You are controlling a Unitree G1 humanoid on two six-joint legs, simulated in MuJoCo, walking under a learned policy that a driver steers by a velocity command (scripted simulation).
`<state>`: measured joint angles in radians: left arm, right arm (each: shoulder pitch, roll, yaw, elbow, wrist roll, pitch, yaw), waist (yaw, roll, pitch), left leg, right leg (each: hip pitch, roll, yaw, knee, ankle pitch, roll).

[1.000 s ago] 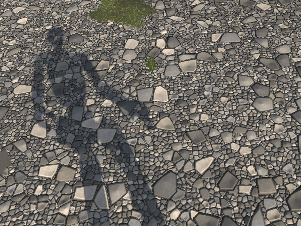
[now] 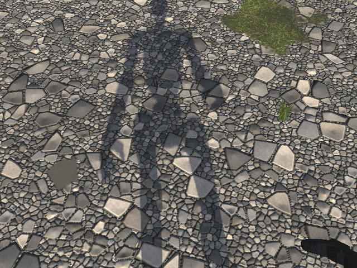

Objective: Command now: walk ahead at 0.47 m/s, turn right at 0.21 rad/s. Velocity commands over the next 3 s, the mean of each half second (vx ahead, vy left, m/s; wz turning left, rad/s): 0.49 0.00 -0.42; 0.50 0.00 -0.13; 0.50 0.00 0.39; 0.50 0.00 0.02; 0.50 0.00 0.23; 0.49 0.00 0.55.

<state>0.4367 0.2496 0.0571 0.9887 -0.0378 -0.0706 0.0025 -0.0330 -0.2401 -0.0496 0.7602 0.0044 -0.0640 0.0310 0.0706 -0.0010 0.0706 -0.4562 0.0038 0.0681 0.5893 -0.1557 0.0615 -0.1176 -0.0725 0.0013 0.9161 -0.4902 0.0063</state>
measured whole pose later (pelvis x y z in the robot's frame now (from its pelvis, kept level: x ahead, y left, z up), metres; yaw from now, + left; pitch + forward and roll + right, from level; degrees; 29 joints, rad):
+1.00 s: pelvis +0.57 -0.09 +0.00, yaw -17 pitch +2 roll -2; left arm 0.31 0.30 0.07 0.83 0.00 -0.06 0.01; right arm 0.09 -0.27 -0.03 0.76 0.02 -0.09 0.06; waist 0.05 0.03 0.02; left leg -0.54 0.02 0.03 0.53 -0.03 0.07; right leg 0.09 0.05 -0.04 0.31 -0.43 -0.03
